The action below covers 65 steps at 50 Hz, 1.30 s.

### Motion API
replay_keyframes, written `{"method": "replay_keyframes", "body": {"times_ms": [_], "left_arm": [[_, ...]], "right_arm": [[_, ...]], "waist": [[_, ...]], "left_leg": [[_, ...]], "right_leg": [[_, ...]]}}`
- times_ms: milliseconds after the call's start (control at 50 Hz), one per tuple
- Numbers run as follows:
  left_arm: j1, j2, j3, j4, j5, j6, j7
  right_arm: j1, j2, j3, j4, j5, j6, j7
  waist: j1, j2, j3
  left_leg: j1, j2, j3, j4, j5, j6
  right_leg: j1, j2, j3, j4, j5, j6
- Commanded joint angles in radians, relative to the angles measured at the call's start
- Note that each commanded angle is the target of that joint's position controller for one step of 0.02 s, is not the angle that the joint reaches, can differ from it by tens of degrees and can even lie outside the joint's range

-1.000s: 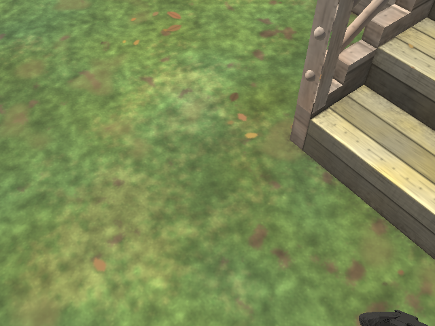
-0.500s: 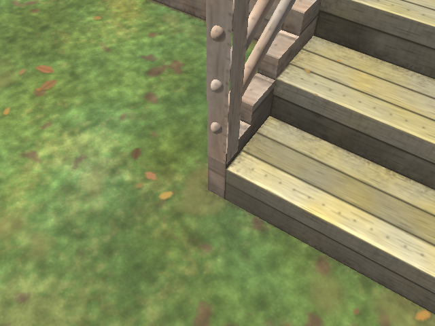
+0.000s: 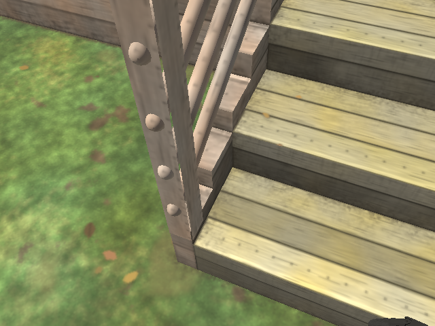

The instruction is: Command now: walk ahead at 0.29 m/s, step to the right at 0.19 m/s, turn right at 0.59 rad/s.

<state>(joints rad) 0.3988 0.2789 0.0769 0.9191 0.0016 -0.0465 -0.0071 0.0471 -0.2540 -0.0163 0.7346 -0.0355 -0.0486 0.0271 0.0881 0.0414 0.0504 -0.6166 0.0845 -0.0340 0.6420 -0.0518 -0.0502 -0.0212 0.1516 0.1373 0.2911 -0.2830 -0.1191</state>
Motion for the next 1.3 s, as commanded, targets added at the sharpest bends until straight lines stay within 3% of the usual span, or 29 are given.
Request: {"method": "replay_keyframes", "body": {"times_ms": [20, 40, 60, 80, 100, 140, 200, 260, 340, 360, 400, 420, 460, 480, 500, 520, 560, 620, 660, 760, 940, 980, 1000, 1020, 1040, 1080, 1200, 1260, 1300], "left_arm": [[-0.032, 0.173, 0.040, -0.036, -0.002, 0.013, -0.008], [-0.050, 0.172, 0.042, -0.053, -0.012, 0.010, -0.023], [-0.067, 0.141, 0.033, -0.060, -0.028, 0.003, -0.023], [-0.024, 0.034, 0.009, -0.113, 0.002, 0.007, -0.020], [0.162, 0.111, 0.017, -0.106, 0.010, 0.022, -0.015], [-0.004, 0.167, 0.027, -0.081, 0.050, 0.056, -0.031], [-0.081, 0.108, 0.005, -0.097, 0.045, 0.095, -0.080], [-0.094, 0.096, -0.001, -0.095, 0.028, 0.107, -0.073], [-0.213, 0.081, -0.019, -0.137, 0.044, 0.122, -0.078], [-0.183, 0.065, -0.029, -0.152, 0.026, 0.101, -0.059], [-0.214, 0.088, -0.022, -0.127, -0.009, 0.098, -0.054], [-0.196, 0.112, -0.016, -0.144, 0.007, 0.085, -0.056], [-0.157, 0.111, -0.008, -0.129, 0.030, 0.073, -0.054], [-0.091, 0.126, 0.000, -0.097, 0.048, 0.065, -0.038], [-0.101, 0.210, 0.003, -0.124, 0.057, 0.046, -0.017], [-0.128, 0.358, 0.040, -0.175, 0.040, 0.048, -0.005], [-0.181, 0.252, 0.023, -0.181, 0.024, 0.043, -0.006], [-0.230, 0.146, -0.001, -0.173, 0.010, 0.038, 0.006], [-0.179, 0.156, 0.006, -0.168, 0.009, 0.026, 0.017], [-0.164, 0.146, 0.016, -0.174, 0.015, 0.039, 0.030], [-0.192, 0.160, 0.028, -0.181, 0.020, 0.071, 0.020], [-0.235, 0.135, 0.016, -0.198, -0.002, 0.076, 0.026], [-0.211, 0.058, -0.005, -0.214, -0.019, 0.066, 0.028], [-0.190, 0.137, 0.016, -0.204, 0.007, 0.070, 0.035], [-0.173, 0.171, 0.027, -0.185, 0.029, 0.069, 0.031], [-0.144, 0.148, 0.030, -0.139, 0.030, 0.075, 0.021], [-0.207, 0.078, -0.006, -0.127, 0.013, 0.087, -0.004], [-0.228, 0.057, -0.030, -0.103, 0.015, 0.091, 0.010], [-0.171, 0.044, -0.039, -0.063, 0.022, 0.079, 0.025]], "right_arm": [[0.048, -0.161, -0.045, -0.063, 0.025, -0.028, -0.072], [0.182, -0.209, -0.060, -0.013, 0.025, -0.031, -0.109], [0.325, -0.239, -0.075, 0.022, 0.008, -0.042, -0.122], [0.478, -0.318, -0.090, 0.040, -0.003, -0.035, -0.135], [0.429, -0.357, -0.104, 0.025, 0.027, -0.008, -0.133], [0.267, -0.182, -0.073, 0.009, 0.041, 0.023, -0.130], [0.186, -0.179, -0.072, 0.044, 0.018, 0.031, -0.099], [0.151, -0.199, -0.078, 0.050, 0.014, 0.010, -0.069], [0.189, -0.225, -0.089, 0.090, 0.022, -0.012, -0.077], [0.108, -0.155, -0.065, 0.081, 0.036, -0.006, -0.061], [0.117, -0.229, -0.093, 0.056, -0.004, -0.008, -0.040], [0.166, -0.244, -0.100, 0.070, -0.005, -0.006, -0.022], [0.134, -0.220, -0.092, 0.058, -0.008, 0.011, -0.013], [0.151, -0.149, -0.073, 0.063, -0.019, 0.027, -0.021], [0.212, -0.040, -0.039, 0.046, -0.044, 0.045, -0.021], [0.232, -0.044, -0.022, -0.013, -0.022, 0.054, -0.045], [0.166, -0.155, -0.047, 0.002, -0.014, 0.060, -0.059], [0.226, -0.159, -0.054, 0.054, 0.009, 0.045, -0.044], [0.188, -0.143, -0.048, 0.046, 0.009, 0.047, -0.047], [0.102, -0.074, -0.027, 0.010, 0.012, 0.083, -0.082], [0.117, -0.098, -0.032, -0.022, 0.026, 0.054, -0.077], [0.192, -0.129, -0.036, 0.004, 0.008, 0.034, -0.087], [0.125, -0.218, -0.047, -0.018, -0.022, 0.031, -0.099], [0.097, -0.254, -0.060, -0.025, -0.011, 0.040, -0.089], [0.134, -0.202, -0.050, -0.012, 0.006, 0.043, -0.077], [0.057, -0.141, -0.034, -0.012, 0.019, 0.042, -0.073], [0.139, -0.154, -0.032, 0.060, 0.017, 0.035, -0.069], [0.134, -0.157, -0.029, 0.084, -0.002, 0.038, -0.050], [0.138, -0.166, -0.033, 0.111, 0.006, 0.044, -0.041]], "waist": [[-0.082, -0.197, -0.042], [-0.119, -0.168, -0.121], [-0.190, -0.130, -0.183], [-0.183, 0.096, -0.326], [-0.113, 0.189, -0.492], [-0.103, 0.095, -0.294], [-0.062, 0.108, -0.088], [-0.044, 0.129, -0.045], [-0.070, 0.172, -0.030], [-0.010, 0.315, -0.035], [-0.076, 0.218, -0.055], [-0.070, 0.262, -0.147], [-0.030, 0.129, -0.087], [-0.019, -0.047, -0.062], [-0.071, -0.372, 0.016], [-0.080, -0.472, -0.071], [-0.081, -0.314, -0.031], [-0.121, -0.233, -0.092], [-0.108, -0.158, -0.151], [-0.072, -0.175, -0.125], [-0.085, -0.161, -0.131], [-0.136, -0.083, -0.121], [-0.094, 0.129, -0.129], [-0.084, 0.186, -0.105], [-0.079, 0.105, -0.105], [-0.043, 0.062, -0.049], [-0.103, 0.120, -0.103], [-0.128, 0.151, -0.101], [-0.082, 0.105, -0.052]], "left_leg": [[0.229, -0.101, 0.031, -0.146, -0.069, 0.038], [0.433, -0.117, 0.075, -0.218, 0.079, 0.036], [0.682, 0.004, -0.011, -0.210, 0.214, 0.057], [0.916, 0.372, -0.342, -0.157, 0.552, 0.080], [0.930, 0.562, -0.594, -0.160, 0.571, 0.232], [0.672, 0.404, -0.424, -0.273, 0.106, 0.245], [0.374, 0.263, -0.132, -0.369, -0.055, 0.177], [0.309, 0.252, -0.032, -0.375, -0.075, 0.188], [0.322, 0.297, -0.003, -0.432, -0.200, 0.195], [0.229, 0.146, 0.172, -0.414, -0.241, 0.153], [0.288, 0.235, 0.157, -0.367, -0.136, 0.155], [0.284, 0.195, 0.163, -0.393, -0.430, 0.143], [0.206, 0.173, 0.188, -0.246, -0.542, 0.103], [0.220, 0.106, 0.253, 0.028, -0.461, 0.089], [0.043, 0.027, 0.238, 0.324, -0.579, 0.050], [-0.038, -0.062, 0.143, 0.439, -0.583, 0.028], [-0.031, -0.005, 0.030, 0.463, -0.409, 0.028], [0.082, -0.021, 0.033, 0.427, -0.297, 0.026], [0.085, -0.044, 0.018, 0.402, -0.296, 0.030], [0.065, -0.078, 0.027, 0.264, -0.323, 0.007], [0.296, -0.123, -0.015, -0.052, -0.339, 0.049], [0.514, -0.015, -0.080, -0.340, -0.156, 0.074], [0.612, 0.216, -0.311, -0.418, -0.043, 0.148], [0.512, 0.334, -0.431, -0.402, 0.205, 0.289], [0.480, 0.325, -0.378, -0.379, 0.300, 0.331], [0.430, 0.180, -0.177, -0.355, 0.296, 0.263], [0.598, 0.127, -0.087, -0.297, 0.380, 0.255], [0.529, 0.104, -0.120, -0.364, -0.065, 0.227], [0.419, 0.079, -0.130, -0.362, -0.275, 0.192]], "right_leg": [[-0.058, -0.106, 0.061, 0.169, 0.698, -0.048], [-0.123, -0.068, 0.047, 0.290, 0.684, -0.007], [-0.300, -0.030, 0.058, 0.499, 0.490, 0.035], [-0.485, 0.048, -0.007, 0.784, -0.311, 0.073], [-0.518, -0.020, -0.006, 0.985, -0.387, 0.080], [-0.587, -0.120, -0.028, 1.086, -0.159, 0.104], [-0.543, -0.157, -0.052, 1.064, -0.047, 0.124], [-0.532, -0.166, -0.073, 0.980, 0.020, 0.146], [-0.536, -0.218, -0.093, 0.738, 0.090, 0.155], [-0.377, -0.216, -0.147, 0.584, 0.023, 0.153], [-0.318, -0.169, -0.225, 0.473, 0.067, 0.139], [-0.213, -0.173, -0.233, 0.458, -0.033, 0.123], [-0.125, -0.147, -0.256, 0.374, -0.037, 0.107], [-0.122, -0.135, -0.199, 0.233, -0.076, 0.094], [-0.161, -0.342, 0.124, 0.047, 0.103, 0.068], [-0.171, -0.510, 0.434, -0.086, 0.243, -0.075], [-0.196, -0.437, 0.323, -0.061, 0.167, -0.104], [-0.139, -0.317, 0.113, 0.060, 0.673, -0.071], [-0.058, -0.348, 0.135, 0.097, 0.823, -0.091], [-0.053, -0.352, 0.219, 0.108, 0.681, -0.124], [-0.126, -0.301, 0.389, 0.140, 0.582, -0.072], [-0.256, -0.214, 0.331, 0.217, 0.332, 0.017], [-0.401, -0.093, 0.161, 0.387, 0.032, 0.079], [-0.445, 0.027, -0.019, 0.597, -0.302, 0.098], [-0.415, -0.020, -0.001, 0.737, -0.306, 0.104], [-0.387, -0.040, 0.014, 0.812, -0.191, 0.120], [-0.344, -0.049, -0.039, 0.541, -0.179, 0.174], [-0.179, -0.070, -0.115, 0.246, -0.168, 0.140], [-0.025, -0.062, -0.164, -0.007, -0.018, 0.105]]}}
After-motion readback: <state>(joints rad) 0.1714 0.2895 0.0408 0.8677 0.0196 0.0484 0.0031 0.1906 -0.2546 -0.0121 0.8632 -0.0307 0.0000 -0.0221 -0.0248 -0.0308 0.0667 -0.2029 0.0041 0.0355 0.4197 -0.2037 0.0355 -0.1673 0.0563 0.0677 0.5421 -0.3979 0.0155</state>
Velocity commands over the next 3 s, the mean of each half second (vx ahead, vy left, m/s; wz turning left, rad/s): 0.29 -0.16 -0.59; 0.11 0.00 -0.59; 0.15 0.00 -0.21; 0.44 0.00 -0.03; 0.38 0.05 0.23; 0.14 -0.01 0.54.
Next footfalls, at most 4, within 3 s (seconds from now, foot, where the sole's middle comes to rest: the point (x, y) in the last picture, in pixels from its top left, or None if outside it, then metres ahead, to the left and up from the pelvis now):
0.08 left None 0.23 0.13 -0.78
0.50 right None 0.18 -0.18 -0.78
0.98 left None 0.29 -0.02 -0.78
1.34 right None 0.11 -0.14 -0.78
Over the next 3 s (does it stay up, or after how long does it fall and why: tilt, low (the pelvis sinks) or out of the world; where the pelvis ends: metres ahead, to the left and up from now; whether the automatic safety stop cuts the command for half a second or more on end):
stays up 0.60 -0.46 0.17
